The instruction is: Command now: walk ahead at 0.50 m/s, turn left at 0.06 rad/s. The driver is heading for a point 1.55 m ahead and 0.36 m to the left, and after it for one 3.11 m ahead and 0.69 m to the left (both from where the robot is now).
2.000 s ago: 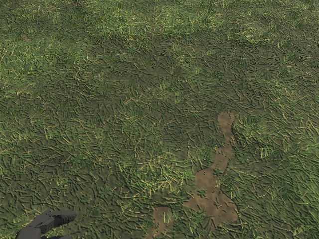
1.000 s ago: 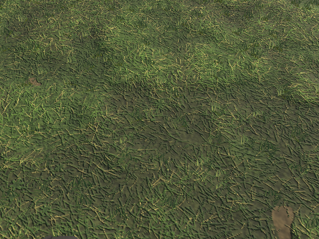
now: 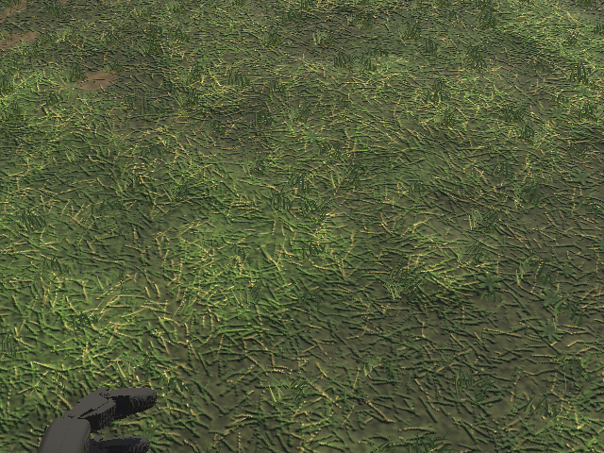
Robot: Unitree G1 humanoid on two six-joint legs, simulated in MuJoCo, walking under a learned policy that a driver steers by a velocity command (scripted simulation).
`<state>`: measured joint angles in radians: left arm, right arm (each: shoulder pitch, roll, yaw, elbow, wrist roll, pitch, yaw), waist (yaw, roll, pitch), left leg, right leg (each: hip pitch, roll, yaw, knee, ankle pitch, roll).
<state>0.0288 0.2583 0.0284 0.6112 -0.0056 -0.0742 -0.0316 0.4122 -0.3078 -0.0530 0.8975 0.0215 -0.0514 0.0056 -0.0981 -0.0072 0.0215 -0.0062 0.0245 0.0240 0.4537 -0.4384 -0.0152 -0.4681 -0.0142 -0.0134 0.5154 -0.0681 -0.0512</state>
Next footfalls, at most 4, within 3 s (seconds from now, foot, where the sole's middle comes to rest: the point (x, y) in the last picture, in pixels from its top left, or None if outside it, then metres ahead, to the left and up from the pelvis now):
0.54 left None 0.42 0.16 -0.76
1.00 right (254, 333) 0.76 0.08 -0.76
1.50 left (137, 288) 0.92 0.38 -0.76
2.00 right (232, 192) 1.22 0.13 -0.76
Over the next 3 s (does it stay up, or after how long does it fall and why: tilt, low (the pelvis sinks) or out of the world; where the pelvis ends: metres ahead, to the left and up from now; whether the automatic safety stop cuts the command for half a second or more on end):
stays up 1.63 0.30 0.01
